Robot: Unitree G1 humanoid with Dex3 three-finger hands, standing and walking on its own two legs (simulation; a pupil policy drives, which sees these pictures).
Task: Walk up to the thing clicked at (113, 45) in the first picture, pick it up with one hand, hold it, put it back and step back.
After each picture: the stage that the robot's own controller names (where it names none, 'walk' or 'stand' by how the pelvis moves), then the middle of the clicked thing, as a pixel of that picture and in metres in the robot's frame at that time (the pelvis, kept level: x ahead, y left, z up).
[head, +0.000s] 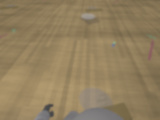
stand; (113, 44) +1.71 -0.45 -0.72
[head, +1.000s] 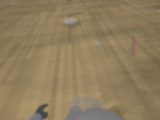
walk; (97, 45) +1.62 +0.02 -0.70
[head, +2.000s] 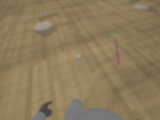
walk; (78, 57) +1.08 +0.33 -0.71
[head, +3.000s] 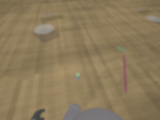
walk; (77, 76) +0.68 +0.23 -0.70
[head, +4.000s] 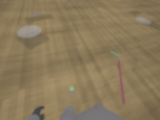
walk; (71, 89) +0.44 +0.18 -0.71
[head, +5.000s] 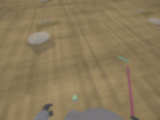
stand; (75, 98) +0.34 +0.20 -0.72
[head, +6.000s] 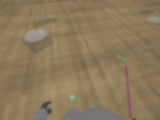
stand; (72, 98) +0.32 +0.20 -0.71
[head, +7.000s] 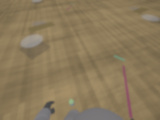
stand; (71, 102) +0.28 +0.24 -0.72
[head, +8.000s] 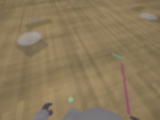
stand; (71, 100) +0.29 +0.23 -0.72
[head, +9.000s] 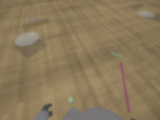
stand; (71, 100) +0.28 +0.23 -0.72
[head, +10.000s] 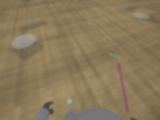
stand; (69, 102) +0.27 +0.24 -0.72
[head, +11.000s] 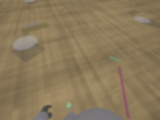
stand; (69, 106) +0.25 +0.23 -0.73
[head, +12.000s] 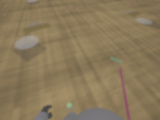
stand; (69, 106) +0.25 +0.22 -0.73
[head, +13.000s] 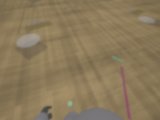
stand; (70, 104) +0.26 +0.22 -0.73
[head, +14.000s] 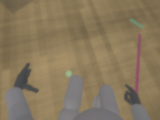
go down; (69, 74) +0.32 +0.23 -0.46
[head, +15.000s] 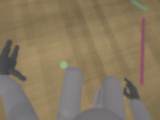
go down; (64, 65) +0.34 +0.27 -0.32
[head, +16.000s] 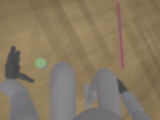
close in; (41, 63) +0.30 +0.31 -0.23
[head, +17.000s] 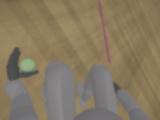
close; (27, 66) +0.30 +0.31 -0.20
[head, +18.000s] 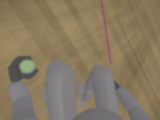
lift; (28, 68) +0.28 +0.31 -0.20
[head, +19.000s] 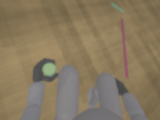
lift; (50, 70) +0.26 +0.28 -0.08
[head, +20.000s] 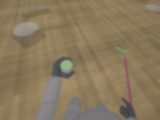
lift; (67, 69) +0.32 +0.18 +0.05
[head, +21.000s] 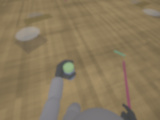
hold; (69, 71) +0.32 +0.17 +0.03
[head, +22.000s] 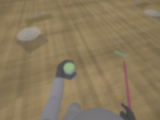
hold; (69, 71) +0.32 +0.17 +0.02
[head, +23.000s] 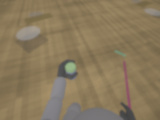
hold; (71, 71) +0.33 +0.16 +0.02
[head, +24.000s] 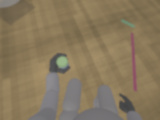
crouch; (63, 64) +0.35 +0.22 -0.05
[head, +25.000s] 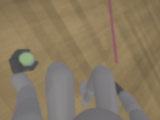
lower; (28, 61) +0.32 +0.33 -0.20
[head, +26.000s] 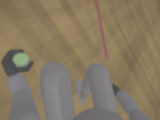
lower; (22, 61) +0.33 +0.32 -0.21
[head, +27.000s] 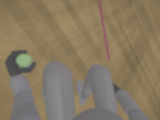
lower; (25, 62) +0.31 +0.32 -0.21
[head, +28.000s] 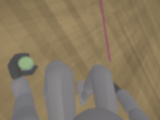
lower; (27, 65) +0.29 +0.32 -0.21
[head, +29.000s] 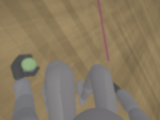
loosen; (29, 66) +0.29 +0.30 -0.21
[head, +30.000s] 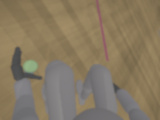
withdraw; (30, 67) +0.29 +0.29 -0.21
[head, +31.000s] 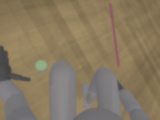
rise; (41, 66) +0.29 +0.29 -0.21
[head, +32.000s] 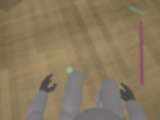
walk; (70, 70) +0.34 +0.24 -0.39
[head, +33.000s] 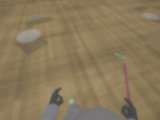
stand; (71, 102) +0.27 +0.20 -0.66
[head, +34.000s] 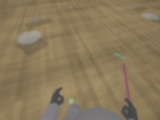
stand; (71, 102) +0.28 +0.21 -0.67
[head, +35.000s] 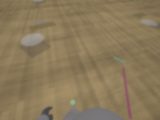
stand; (72, 103) +0.29 +0.19 -0.71
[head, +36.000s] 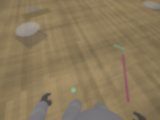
walk; (73, 90) +0.34 +0.19 -0.70
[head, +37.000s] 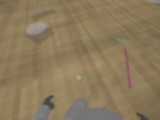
walk; (79, 78) +0.53 +0.22 -0.70
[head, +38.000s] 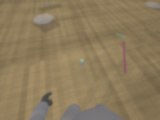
walk; (81, 62) +0.87 +0.17 -0.70
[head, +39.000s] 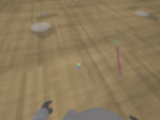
stand; (78, 66) +0.90 +0.23 -0.72
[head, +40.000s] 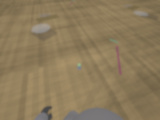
stand; (79, 66) +0.91 +0.22 -0.73
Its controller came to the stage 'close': yes
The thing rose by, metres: 0.73
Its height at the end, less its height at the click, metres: +0.00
